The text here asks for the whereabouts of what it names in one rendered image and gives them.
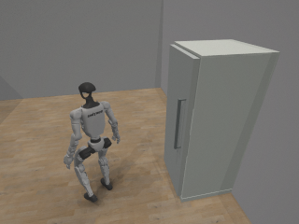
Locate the robot left shin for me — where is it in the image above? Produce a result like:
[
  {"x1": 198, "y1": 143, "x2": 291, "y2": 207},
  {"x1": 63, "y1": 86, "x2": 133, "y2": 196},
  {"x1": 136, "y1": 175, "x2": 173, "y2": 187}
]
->
[{"x1": 74, "y1": 166, "x2": 93, "y2": 197}]

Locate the robot left upper arm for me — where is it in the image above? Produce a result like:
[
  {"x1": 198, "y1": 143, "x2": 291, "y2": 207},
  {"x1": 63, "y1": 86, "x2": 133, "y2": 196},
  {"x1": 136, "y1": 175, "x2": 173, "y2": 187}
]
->
[{"x1": 69, "y1": 108, "x2": 82, "y2": 141}]

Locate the right robot hand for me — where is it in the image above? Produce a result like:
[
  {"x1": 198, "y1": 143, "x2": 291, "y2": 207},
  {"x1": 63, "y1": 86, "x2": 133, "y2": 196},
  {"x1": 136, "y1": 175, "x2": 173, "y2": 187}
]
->
[{"x1": 112, "y1": 134, "x2": 121, "y2": 144}]

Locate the handle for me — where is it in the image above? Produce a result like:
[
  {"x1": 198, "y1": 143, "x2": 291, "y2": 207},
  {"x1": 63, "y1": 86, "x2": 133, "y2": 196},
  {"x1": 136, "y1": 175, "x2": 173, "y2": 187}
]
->
[{"x1": 174, "y1": 98, "x2": 187, "y2": 149}]

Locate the left robot hand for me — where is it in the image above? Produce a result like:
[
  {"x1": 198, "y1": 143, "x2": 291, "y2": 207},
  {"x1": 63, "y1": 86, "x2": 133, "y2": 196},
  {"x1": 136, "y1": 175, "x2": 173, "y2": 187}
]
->
[{"x1": 64, "y1": 155, "x2": 75, "y2": 170}]

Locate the robot right upper arm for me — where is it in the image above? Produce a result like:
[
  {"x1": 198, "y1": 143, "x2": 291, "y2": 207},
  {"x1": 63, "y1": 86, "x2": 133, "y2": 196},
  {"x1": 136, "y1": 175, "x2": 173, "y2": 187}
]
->
[{"x1": 99, "y1": 101, "x2": 117, "y2": 125}]

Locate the right robot forearm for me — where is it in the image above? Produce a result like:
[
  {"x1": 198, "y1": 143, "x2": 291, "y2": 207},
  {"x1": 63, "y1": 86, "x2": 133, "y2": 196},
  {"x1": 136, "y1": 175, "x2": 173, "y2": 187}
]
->
[{"x1": 111, "y1": 118, "x2": 119, "y2": 135}]

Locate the fridge door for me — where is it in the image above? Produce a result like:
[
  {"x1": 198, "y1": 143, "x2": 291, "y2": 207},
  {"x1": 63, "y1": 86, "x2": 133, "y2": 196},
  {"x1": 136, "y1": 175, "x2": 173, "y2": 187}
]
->
[{"x1": 164, "y1": 44, "x2": 200, "y2": 196}]

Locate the robot left foot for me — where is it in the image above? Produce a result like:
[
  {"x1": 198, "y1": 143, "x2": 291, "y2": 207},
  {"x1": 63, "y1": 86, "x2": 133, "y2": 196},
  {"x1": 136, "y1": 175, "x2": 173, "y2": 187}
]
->
[{"x1": 83, "y1": 192, "x2": 98, "y2": 203}]

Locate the left robot forearm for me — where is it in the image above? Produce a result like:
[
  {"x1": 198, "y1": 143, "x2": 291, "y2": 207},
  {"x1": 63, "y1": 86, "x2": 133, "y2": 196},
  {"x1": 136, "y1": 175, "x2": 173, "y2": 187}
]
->
[{"x1": 66, "y1": 133, "x2": 79, "y2": 158}]

